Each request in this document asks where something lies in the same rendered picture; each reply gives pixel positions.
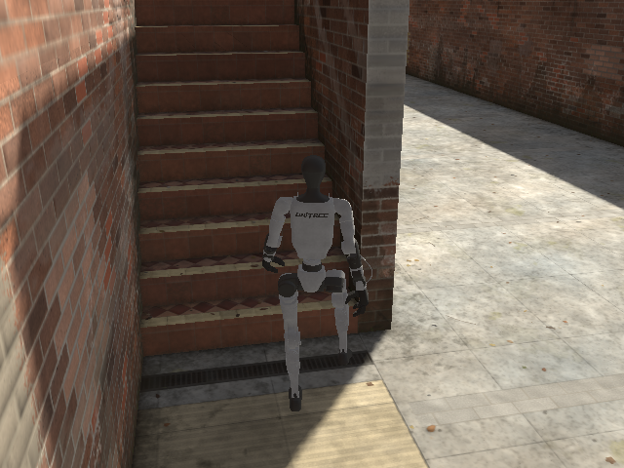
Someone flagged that stairs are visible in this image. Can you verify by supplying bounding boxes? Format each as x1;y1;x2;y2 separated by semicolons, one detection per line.
135;0;359;357

